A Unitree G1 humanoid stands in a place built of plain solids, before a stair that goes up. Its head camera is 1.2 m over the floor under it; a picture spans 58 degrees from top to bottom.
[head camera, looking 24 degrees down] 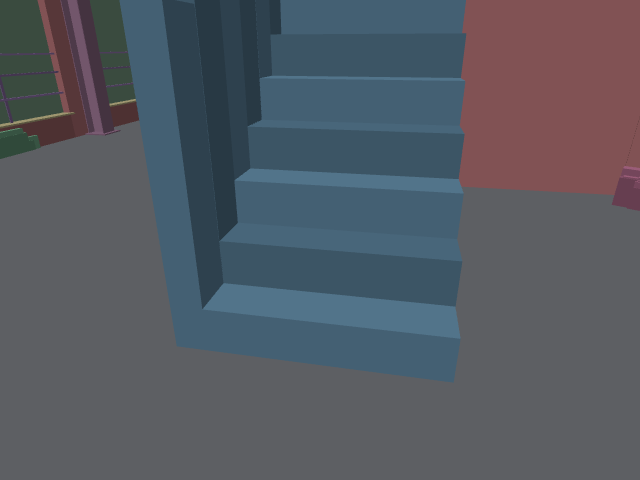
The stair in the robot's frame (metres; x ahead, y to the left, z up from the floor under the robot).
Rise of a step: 0.21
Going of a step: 0.22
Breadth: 1.05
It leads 11 degrees to the right of straight ahead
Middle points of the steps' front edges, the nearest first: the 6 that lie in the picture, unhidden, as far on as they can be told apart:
1.42 -0.01 0.21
1.64 -0.05 0.42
1.86 -0.10 0.63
2.08 -0.14 0.84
2.30 -0.18 1.05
2.52 -0.23 1.27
